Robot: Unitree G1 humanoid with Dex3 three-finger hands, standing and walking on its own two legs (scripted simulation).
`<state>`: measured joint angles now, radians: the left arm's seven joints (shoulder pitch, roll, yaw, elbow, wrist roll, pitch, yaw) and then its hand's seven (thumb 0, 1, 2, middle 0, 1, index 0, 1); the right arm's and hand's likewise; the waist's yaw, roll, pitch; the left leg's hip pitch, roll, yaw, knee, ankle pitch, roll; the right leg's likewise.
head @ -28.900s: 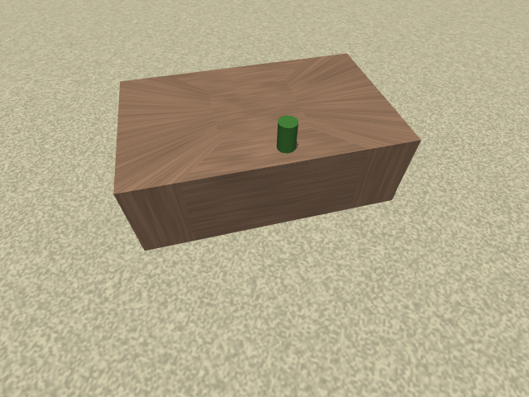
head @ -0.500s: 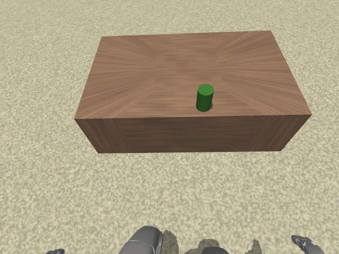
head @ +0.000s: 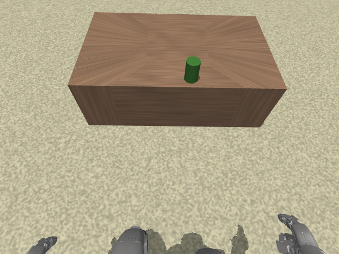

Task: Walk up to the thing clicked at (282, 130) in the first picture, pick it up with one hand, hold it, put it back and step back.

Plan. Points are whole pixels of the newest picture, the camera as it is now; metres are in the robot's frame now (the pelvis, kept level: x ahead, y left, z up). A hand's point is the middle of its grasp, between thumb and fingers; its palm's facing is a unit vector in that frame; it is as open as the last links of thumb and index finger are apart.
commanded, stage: step back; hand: right
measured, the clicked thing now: (192, 70) +0.98 -0.10 -0.30
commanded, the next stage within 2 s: stand in 1.20 s
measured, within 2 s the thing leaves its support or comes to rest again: neither
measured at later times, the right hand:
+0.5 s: hand out of the picture -0.03 -0.26 -0.14, palm faces -0.14 +0.92 -0.36, open 7.4 cm
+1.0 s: hand out of the picture +0.04 -0.24 -0.13, palm faces -0.11 +0.93 -0.35, open 7.4 cm
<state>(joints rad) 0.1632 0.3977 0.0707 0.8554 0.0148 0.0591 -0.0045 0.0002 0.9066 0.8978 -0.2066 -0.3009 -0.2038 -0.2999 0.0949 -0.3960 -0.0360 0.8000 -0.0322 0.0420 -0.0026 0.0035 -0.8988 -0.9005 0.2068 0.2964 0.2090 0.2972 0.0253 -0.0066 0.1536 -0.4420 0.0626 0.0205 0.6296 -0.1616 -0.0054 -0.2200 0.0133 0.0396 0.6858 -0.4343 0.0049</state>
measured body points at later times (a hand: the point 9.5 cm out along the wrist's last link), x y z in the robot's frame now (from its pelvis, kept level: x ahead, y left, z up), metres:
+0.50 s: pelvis -0.11 -0.01 +0.01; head -0.10 +0.00 +0.46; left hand -0.08 +0.33 -0.11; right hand -0.02 -0.30 -0.11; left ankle -0.12 +0.12 -0.72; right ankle -0.06 -0.13 -0.70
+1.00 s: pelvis -0.07 -0.01 +0.02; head -0.05 +0.00 +0.47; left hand -0.01 +0.31 -0.11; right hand +0.05 -0.29 -0.11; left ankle -0.11 +0.11 -0.72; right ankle -0.06 -0.13 -0.72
